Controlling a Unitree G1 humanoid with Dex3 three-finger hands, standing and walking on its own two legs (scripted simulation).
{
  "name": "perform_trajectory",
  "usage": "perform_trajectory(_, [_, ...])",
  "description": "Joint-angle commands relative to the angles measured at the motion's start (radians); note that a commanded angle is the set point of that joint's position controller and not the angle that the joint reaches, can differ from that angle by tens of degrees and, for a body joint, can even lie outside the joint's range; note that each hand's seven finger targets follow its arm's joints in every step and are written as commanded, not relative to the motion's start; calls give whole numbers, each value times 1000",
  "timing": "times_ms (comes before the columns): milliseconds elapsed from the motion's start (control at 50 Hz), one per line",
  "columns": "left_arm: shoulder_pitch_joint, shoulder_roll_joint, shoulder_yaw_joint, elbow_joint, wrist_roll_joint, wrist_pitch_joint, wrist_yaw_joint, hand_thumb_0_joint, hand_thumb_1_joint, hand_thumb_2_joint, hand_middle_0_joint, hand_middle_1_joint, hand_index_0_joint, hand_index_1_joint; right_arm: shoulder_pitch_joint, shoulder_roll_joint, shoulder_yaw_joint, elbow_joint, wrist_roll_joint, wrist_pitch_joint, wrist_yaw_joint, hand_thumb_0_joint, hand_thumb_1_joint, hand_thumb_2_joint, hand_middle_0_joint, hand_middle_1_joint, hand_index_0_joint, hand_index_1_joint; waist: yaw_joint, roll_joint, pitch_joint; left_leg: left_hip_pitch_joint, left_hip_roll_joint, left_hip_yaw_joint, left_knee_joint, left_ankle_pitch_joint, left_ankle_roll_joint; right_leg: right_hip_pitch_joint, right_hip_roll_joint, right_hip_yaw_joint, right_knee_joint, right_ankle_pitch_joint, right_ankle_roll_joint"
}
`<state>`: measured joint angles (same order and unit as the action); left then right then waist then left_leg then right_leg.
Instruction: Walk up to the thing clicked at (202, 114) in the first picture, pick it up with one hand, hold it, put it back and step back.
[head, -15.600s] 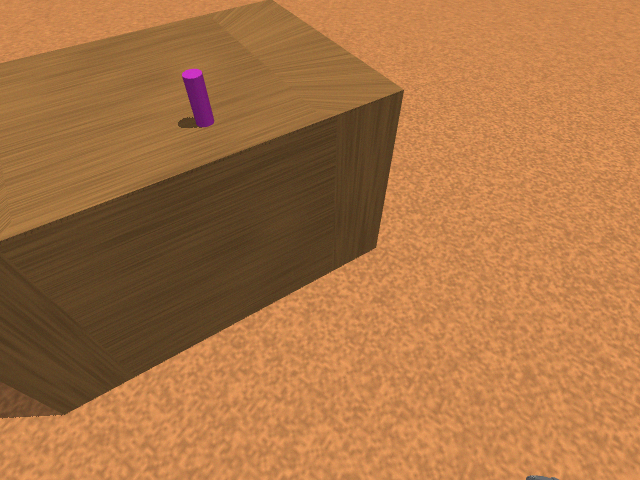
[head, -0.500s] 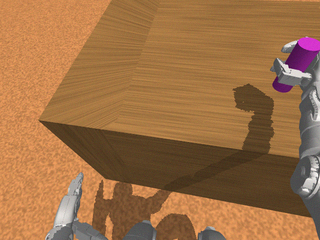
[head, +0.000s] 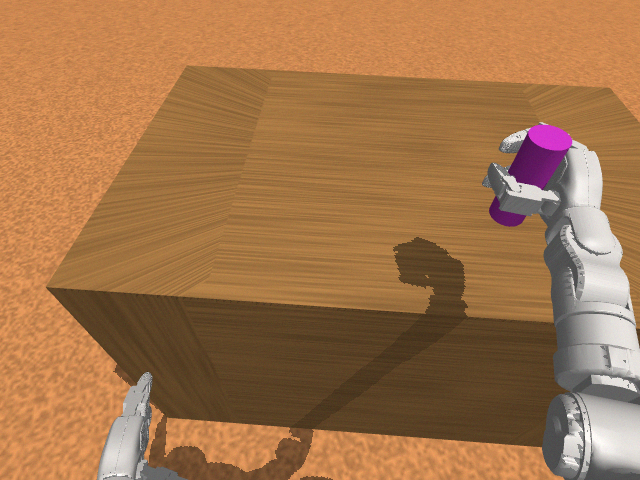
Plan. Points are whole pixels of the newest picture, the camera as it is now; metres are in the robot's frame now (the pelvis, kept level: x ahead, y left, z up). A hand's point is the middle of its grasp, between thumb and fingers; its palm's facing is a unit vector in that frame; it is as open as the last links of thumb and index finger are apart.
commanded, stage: lift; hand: right
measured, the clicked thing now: (525, 179) +0.41 -0.21 +0.18
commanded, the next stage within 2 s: hold in 0.68 s
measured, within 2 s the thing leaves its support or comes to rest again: neither
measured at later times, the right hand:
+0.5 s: hand (536, 192) +0.35 -0.18 +0.22, palm faces +0.15 +0.99 -0.01, open 5.8 cm
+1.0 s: hand (548, 192) +0.32 -0.18 +0.23, palm faces +0.15 +0.99 -0.01, open 5.8 cm
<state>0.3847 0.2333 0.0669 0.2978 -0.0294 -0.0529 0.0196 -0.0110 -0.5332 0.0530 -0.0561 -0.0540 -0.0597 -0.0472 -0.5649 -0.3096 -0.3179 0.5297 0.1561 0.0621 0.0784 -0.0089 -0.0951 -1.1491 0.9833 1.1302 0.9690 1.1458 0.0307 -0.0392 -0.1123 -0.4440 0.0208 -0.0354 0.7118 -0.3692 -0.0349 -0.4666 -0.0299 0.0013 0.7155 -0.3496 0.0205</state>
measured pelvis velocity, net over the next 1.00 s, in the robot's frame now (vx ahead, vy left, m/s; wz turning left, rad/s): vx -0.02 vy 0.00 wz -0.02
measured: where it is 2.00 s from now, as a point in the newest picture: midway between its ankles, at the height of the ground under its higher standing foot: outside the picture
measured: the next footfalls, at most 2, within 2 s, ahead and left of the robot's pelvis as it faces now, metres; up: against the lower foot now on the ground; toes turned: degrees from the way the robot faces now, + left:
none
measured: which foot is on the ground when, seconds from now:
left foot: down 0.00-1.00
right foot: down 0.00-1.00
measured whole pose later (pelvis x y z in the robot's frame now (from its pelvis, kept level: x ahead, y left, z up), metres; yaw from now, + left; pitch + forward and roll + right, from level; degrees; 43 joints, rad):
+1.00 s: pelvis -0.02 +0.00 +0.01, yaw -1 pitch -2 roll +0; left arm 0.29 0.23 0.09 0.53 -0.03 -0.14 0.04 -0.01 -0.54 0.05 -0.06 -0.06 -0.06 -0.05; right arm -0.34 -0.25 -0.29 -0.04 0.21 0.47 0.03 -0.01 -0.10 -1.14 0.98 1.13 0.96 1.15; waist 0.01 -0.07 -0.07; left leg -0.25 0.03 -0.01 0.57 -0.30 -0.03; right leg -0.28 -0.03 0.02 0.57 -0.27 0.03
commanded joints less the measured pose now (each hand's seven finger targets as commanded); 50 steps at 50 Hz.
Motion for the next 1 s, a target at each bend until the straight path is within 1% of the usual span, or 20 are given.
perform_trajectory(0, [-53, 129, 73, -138, -8, -58, 19, 0, -542, 42, -48, -51, -53, -46, -439, -201, -14, -371, 21, -14, -9, 0, -656, -1323, 1413, 1438, 1413, 1438, 6, -1, -237, 65, -24, 67, -112, 268, 17, 215, 19, -33, -105, 215, -30])
perform_trajectory(60, [-91, 104, 39, -148, -8, -67, 21, 0, -545, 44, -48, -51, -52, -47, -395, -181, -2, -427, 27, 24, -12, 0, -673, -1314, 1413, 1430, 1410, 1430, -7, 25, -227, 86, -22, 70, -127, 256, 14, 217, 21, -31, -111, 203, -31])
perform_trajectory(100, [-101, 117, 52, -119, -9, -70, 25, 0, -545, 44, -48, -51, -51, -48, -388, -209, -27, -455, 33, 51, -20, 0, -672, -1311, 1416, 1431, 1413, 1431, -12, 30, -206, 95, -20, 69, -143, 225, 13, 212, 25, -30, -125, 171, -32])
perform_trajectory(200, [-131, 132, 68, -82, -9, -79, 28, 0, -546, 45, -47, -50, -49, -48, -329, -180, -21, -525, 44, 111, -29, 0, -686, -1313, 1428, 1437, 1423, 1437, -19, 21, -182, 99, -27, 80, -162, 183, 18, 225, 19, -21, -154, 138, -28])
perform_trajectory(240, [-120, 103, 43, -59, -9, -79, 25, 0, -545, 42, -46, -48, -49, -45, -305, -173, -25, -545, 44, 132, -32, 0, -707, -1313, 1439, 1440, 1432, 1440, -26, 38, -180, 115, -25, 79, -168, 193, 17, 228, 20, -22, -157, 152, -30])
perform_trajectory(280, [-156, 116, 54, -71, -10, -86, 26, 0, -553, 49, -48, -49, -47, -51, -292, -174, -29, -560, 49, 151, -34, 0, -712, -1326, 1450, 1454, 1444, 1454, -28, 43, -169, 121, -24, 78, -176, 189, 15, 229, 22, -21, -160, 149, -31])
perform_trajectory(320, [-140, 96, 40, -14, -10, -85, 25, 0, -551, 47, -48, -49, -47, -50, -264, -158, -17, -553, 46, 174, -32, 0, -724, -1336, 1459, 1465, 1453, 1464, -27, 31, -137, 107, -23, 77, -179, 200, 14, 230, 22, -24, -163, 160, -30])
perform_trajectory(360, [-161, 121, 57, -35, -9, -94, 25, 0, -554, 49, -49, -49, -47, -51, -271, -157, -22, -583, 47, 191, -33, 0, -692, -1345, 1450, 1471, 1449, 1471, -23, 59, -149, 116, -23, 80, -182, 218, 12, 244, 22, -21, -165, 179, -33])
perform_trajectory(420, [-182, 118, 55, -15, -8, -100, 25, 0, -555, 48, -49, -49, -47, -52, -262, -159, -27, -616, 50, 213, -36, 0, -709, -1324, 1435, 1446, 1432, 1446, -29, 53, -131, 122, -20, 75, -208, 159, 12, 235, 27, -23, -183, 125, -33])
perform_trajectory(440, [-199, 129, 73, -22, -8, -108, 27, 0, -552, 45, -50, -50, -48, -51, -280, -158, -19, -636, 50, 214, -37, 0, -726, -1320, 1441, 1444, 1436, 1444, -21, 40, -120, 118, -18, 74, -214, 141, 13, 242, 28, -24, -187, 107, -32])
perform_trajectory(460, [-175, 135, 77, -12, -7, -110, 30, 0, -547, 42, -48, -49, -49, -48, -266, -165, -34, -644, 52, 217, -38, 0, -719, -1314, 1434, 1438, 1429, 1438, -19, 59, -150, 132, -20, 75, -211, 173, 12, 262, 27, -20, -182, 136, -35])
perform_trajectory(520, [-167, 88, 33, -3, -8, -114, 24, 0, -550, 43, -48, -49, -48, -49, -254, -153, -25, -681, 51, 234, -41, 0, -742, -1321, 1449, 1447, 1443, 1447, -26, 39, -157, 148, -20, 79, -208, 203, 13, 267, 28, -21, -181, 166, -33])
perform_trajectory(600, [-183, 107, 47, 6, -6, -119, 26, 0, -545, 40, -48, -50, -50, -48, -231, -142, -26, -704, 56, 262, -42, 0, -740, -1330, 1451, 1455, 1446, 1455, -21, 46, -133, 142, -20, 81, -224, 192, 12, 280, 29, -19, -195, 155, -35])
perform_trajectory(620, [-182, 124, 70, 27, -7, -122, 26, 0, -547, 42, -49, -51, -51, -49, -223, -136, -23, -699, 57, 270, -45, 0, -741, -1331, 1446, 1453, 1442, 1453, -21, 27, -123, 140, -22, 83, -223, 191, 15, 282, 26, -18, -202, 154, -31])
perform_trajectory(700, [-192, 109, 57, 35, -7, -132, 26, 0, -542, 40, -48, -52, -52, -47, -219, -138, -24, -733, 56, 290, -47, 0, -742, -1320, 1442, 1443, 1437, 1443, -22, 27, -100, 138, -26, 87, -238, 148, 17, 274, 25, -12, -219, 114, -30])
perform_trajectory(780, [-205, 94, 40, 35, -5, -136, 23, 0, -549, 44, -50, -52, -49, -53, -194, -126, -16, -765, 57, 308, -48, 0, -715, -1337, 1449, 1461, 1448, 1460, -31, 21, -136, 168, -26, 88, -231, 201, 19, 294, 25, -12, -214, 173, -26])
perform_trajectory(860, [-222, 139, 84, 54, -5, -143, 27, 0, -547, 44, -50, -53, -51, -52, -170, -138, -32, -766, 62, 330, -46, 0, -690, -1341, 1436, 1460, 1440, 1460, -32, 30, -111, 168, -27, 93, -239, 200, 19, 292, 24, -8, -225, 175, -26])
perform_trajectory(880, [-224, 123, 65, 50, -3, -143, 25, 0, -550, 47, -50, -52, -49, -53, -188, -138, -35, -793, 64, 332, -45, 0, -690, -1339, 1440, 1460, 1442, 1460, -35, 20, -123, 177, -25, 92, -243, 199, 20, 289, 26, -8, -224, 175, -27])
perform_trajectory(940, [-228, 111, 58, 59, -5, -146, 25, 0, -547, 46, -50, -53, -50, -53, -178, -121, -21, -811, 64, 346, -46, 0, -715, -1333, 1437, 1451, 1437, 1451, -32, 31, -117, 178, -23, 88, -247, 216, 18, 300, 29, -14, -225, 189, -28])
perform_trajectory(980, [-235, 125, 66, 54, -3, -151, 27, 0, -551, 50, -51, -54, -49, -55, -170, -133, -37, -824, 66, 351, -49, 0, -696, -1330, 1428, 1446, 1429, 1446, -34, 38, -127, 190, -26, 94, -242, 223, 19, 307, 26, -7, -226, 199, -27])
